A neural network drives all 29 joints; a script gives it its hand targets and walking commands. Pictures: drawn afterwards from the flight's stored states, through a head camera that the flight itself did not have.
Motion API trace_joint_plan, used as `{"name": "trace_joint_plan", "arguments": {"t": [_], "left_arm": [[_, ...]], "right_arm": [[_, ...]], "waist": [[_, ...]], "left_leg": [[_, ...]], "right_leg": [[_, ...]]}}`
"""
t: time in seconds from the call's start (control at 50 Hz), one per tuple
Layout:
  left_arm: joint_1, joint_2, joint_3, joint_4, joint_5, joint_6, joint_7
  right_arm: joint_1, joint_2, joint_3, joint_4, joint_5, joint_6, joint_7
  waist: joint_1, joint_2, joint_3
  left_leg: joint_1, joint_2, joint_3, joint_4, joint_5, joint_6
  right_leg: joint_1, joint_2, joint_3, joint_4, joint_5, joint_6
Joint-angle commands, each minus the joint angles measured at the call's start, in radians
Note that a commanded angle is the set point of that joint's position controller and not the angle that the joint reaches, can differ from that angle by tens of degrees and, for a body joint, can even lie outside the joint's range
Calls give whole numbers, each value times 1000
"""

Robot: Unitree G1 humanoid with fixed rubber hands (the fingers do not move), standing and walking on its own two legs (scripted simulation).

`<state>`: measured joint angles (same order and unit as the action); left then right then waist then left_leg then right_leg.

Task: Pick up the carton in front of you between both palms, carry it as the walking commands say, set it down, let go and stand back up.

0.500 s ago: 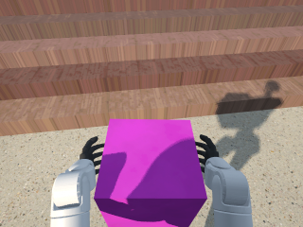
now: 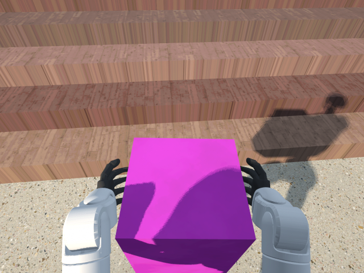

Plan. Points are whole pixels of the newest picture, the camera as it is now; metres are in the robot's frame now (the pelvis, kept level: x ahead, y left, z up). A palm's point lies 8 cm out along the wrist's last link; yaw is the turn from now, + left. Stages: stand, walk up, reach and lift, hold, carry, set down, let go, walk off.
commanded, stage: carry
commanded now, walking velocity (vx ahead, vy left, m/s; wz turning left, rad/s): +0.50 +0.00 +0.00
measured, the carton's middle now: (182, 209) +0.27 +0.01 +0.02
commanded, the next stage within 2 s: none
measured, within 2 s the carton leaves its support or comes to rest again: neither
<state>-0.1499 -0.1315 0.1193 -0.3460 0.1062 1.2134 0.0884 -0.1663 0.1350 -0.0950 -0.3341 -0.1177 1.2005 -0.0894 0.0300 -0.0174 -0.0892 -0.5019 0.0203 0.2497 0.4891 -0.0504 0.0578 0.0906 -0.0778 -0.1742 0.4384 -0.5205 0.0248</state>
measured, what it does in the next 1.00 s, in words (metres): walks ahead: right foot, then left foot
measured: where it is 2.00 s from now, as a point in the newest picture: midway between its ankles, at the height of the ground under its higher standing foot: (197, 100)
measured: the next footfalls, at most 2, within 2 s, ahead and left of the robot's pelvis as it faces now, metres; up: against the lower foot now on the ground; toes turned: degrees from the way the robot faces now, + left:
right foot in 0.50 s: +0.52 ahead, -0.11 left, +0.00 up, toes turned -10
left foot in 0.94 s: +0.78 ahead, +0.08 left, +0.00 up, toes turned +7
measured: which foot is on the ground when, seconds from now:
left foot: down 0.00-0.54, up 0.56-0.92, down 0.94-1.00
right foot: down 0.00-0.02, up 0.04-0.48, down 0.50-0.96, up 0.98-1.00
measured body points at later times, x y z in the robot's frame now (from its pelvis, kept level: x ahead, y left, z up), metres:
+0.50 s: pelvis +0.34 -0.01 +0.00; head +0.34 -0.01 +0.45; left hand +0.62 +0.15 +0.12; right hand +0.63 -0.16 +0.13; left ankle +0.14 +0.08 -0.71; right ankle +0.48 -0.10 -0.72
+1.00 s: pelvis +0.65 +0.00 +0.00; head +0.70 +0.01 +0.45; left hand +1.06 +0.15 +0.16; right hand +1.06 -0.16 +0.17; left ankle +0.74 +0.07 -0.72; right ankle +0.50 -0.10 -0.66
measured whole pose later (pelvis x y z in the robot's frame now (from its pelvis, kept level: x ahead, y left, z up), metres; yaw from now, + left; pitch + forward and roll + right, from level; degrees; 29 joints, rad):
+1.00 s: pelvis +0.65 +0.00 +0.00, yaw +0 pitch +4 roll +0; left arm -0.90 0.07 0.25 0.10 0.03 1.34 0.14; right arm -0.92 -0.03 -0.25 0.13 -0.06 1.31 -0.14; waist -0.04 -0.03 0.03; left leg -0.52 -0.01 0.16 0.63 -0.18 0.10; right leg -0.30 -0.04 -0.09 1.02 -0.48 -0.04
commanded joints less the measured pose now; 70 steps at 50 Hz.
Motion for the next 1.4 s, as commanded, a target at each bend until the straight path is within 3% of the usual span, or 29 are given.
{"name": "trace_joint_plan", "arguments": {"t": [0.0,0.02,0.08,0.16,0.28,0.4,0.46,0.48,0.5,0.52,0.54,0.6,0.84,0.86,0.9,0.92,0.94,0.96,0.98,1.04,1.16,1.18,1.24,1.26,1.3,1.32,1.34,1.36,1.38], "left_arm": [[-496,-871,-743,-74,-426,1,-289],[-491,-875,-746,-72,-424,-4,-289],[-489,-953,-750,-54,-409,-37,-286],[-386,-990,-746,-22,-371,-75,-263],[-374,-944,-761,-75,-353,-85,-235],[-520,-798,-752,-212,-418,-10,-226],[-593,-695,-716,-203,-431,40,-217],[-629,-661,-698,-185,-433,54,-214],[-677,-608,-668,-166,-421,67,-210],[-705,-598,-651,-127,-423,79,-206],[-764,-609,-650,-122,-449,94,-205],[-932,-705,-660,-102,-502,112,-204],[-1342,-784,-536,256,-510,107,-203],[-1367,-788,-523,280,-504,106,-198],[-1424,-809,-496,321,-504,106,-188],[-1454,-809,-484,339,-501,107,-184],[-1464,-813,-465,370,-491,110,-179],[-1463,-827,-440,402,-493,118,-175],[-1501,-832,-424,389,-474,113,-165],[-1560,-892,-387,329,-446,109,-144],[-1418,-851,-413,216,-353,86,-104],[-1401,-834,-426,193,-345,84,-100],[-1392,-792,-470,188,-331,81,-103],[-1387,-777,-483,203,-325,81,-106],[-1367,-750,-481,234,-319,87,-109],[-1358,-744,-479,255,-314,90,-111],[-1347,-748,-483,289,-312,93,-112],[-1317,-770,-497,302,-329,94,-117],[-1322,-811,-522,274,-361,86,-125]], "right_arm": [[-373,905,678,12,356,-8,243],[-370,932,687,21,370,-15,249],[-420,1014,726,-19,419,-38,262],[-396,1014,752,-42,449,-57,280],[-362,925,744,-77,451,-55,295],[-446,787,699,-171,437,1,251],[-546,683,669,-186,430,49,225],[-592,642,661,-184,428,67,217],[-666,623,664,-183,440,90,209],[-719,626,655,-170,454,108,204],[-779,640,645,-134,460,116,198],[-886,701,597,-64,462,131,190],[-1290,798,513,285,477,127,167],[-1326,806,499,308,483,127,170],[-1355,822,456,371,491,126,176],[-1362,830,431,400,494,127,180],[-1362,833,403,432,502,131,183],[-1393,809,383,454,489,123,182],[-1418,868,385,448,508,123,186],[-1565,962,400,304,560,118,194],[-1506,937,442,108,536,107,171],[-1486,914,457,95,525,105,170],[-1421,868,510,110,518,98,179],[-1433,861,532,116,527,97,186],[-1428,854,545,156,549,104,204],[-1433,865,542,177,565,108,213],[-1433,869,526,196,572,114,222],[-1424,871,524,208,552,114,226],[-1423,879,516,212,536,112,231]], "waist": [[-64,170,-360],[-56,272,-353],[-51,56,-296],[-45,111,-289],[-47,145,-167],[-52,164,-76],[-32,160,-171],[-4,110,-245],[18,-75,-352],[50,-317,-381],[32,-235,-358],[17,-34,-337],[25,-114,-268],[14,-143,-294],[-70,-67,-365],[-116,2,-409],[-139,178,-427],[-120,389,-533],[-113,285,-550],[-116,112,-477],[-131,124,-496],[-153,172,-493],[-206,144,-415],[-192,90,-348],[-141,112,-238],[-81,49,-216],[-55,76,-299],[58,283,-431],[201,361,-544]], "left_leg": [[739,322,-560,-143,-358,118],[784,416,-822,-285,-273,205],[624,344,-526,-240,-5,124],[544,281,-327,-286,20,79],[579,230,-187,-316,140,69],[592,210,-111,-287,258,55],[569,170,-22,-4,500,16],[455,133,-6,195,409,-8],[195,64,-30,503,132,-47],[-69,-77,-105,758,-371,-64],[-166,-36,-228,912,-439,-27],[-172,71,-276,805,-297,8],[-63,-6,-99,128,-37,-1],[21,-26,-87,125,-27,11],[294,-88,-14,1,29,21],[492,-34,-76,-3,41,20],[651,184,-377,12,286,26],[866,375,-802,-89,284,221],[879,377,-789,-82,150,264],[832,289,-586,-42,321,197],[977,279,-477,-6,447,183],[1028,297,-490,-16,445,216],[1167,371,-564,-58,406,255],[1114,323,-507,-111,333,219],[966,265,-417,-210,308,162],[659,203,-271,-336,462,131],[404,145,-164,-310,1084,143],[357,176,-125,-116,1462,137],[402,192,-112,150,1588,105]], "right_leg": [[-503,31,-30,644,479,-3],[-690,111,91,829,71,-10],[-728,-36,180,825,166,-58],[-673,-34,122,590,254,-39],[-752,-13,25,278,419,-14],[-654,17,-41,92,519,-58],[-365,106,-118,39,437,-83],[-156,94,-87,45,359,-82],[83,-162,310,16,208,-182],[194,-319,701,-155,206,-303],[193,-321,649,-149,340,-309],[20,-250,394,-114,552,-218],[-25,-117,68,-62,755,-190],[-46,-119,39,0,802,-187],[-129,-60,-48,262,897,-124],[-265,-28,-35,434,737,-97],[-457,28,12,647,367,-78],[-750,164,92,910,1,-53],[-827,93,190,1033,27,-86],[-975,60,177,1079,145,-93],[-1214,47,126,1103,108,-95],[-1300,46,110,1228,47,-109],[-1657,18,164,1623,-166,-144],[-1673,5,135,1530,-204,-142],[-1613,-19,98,1355,-211,-142],[-1223,-23,39,948,-116,-145],[-766,107,-122,812,88,-158],[-453,175,-130,778,254,-183],[-279,211,-139,627,307,-162]]}}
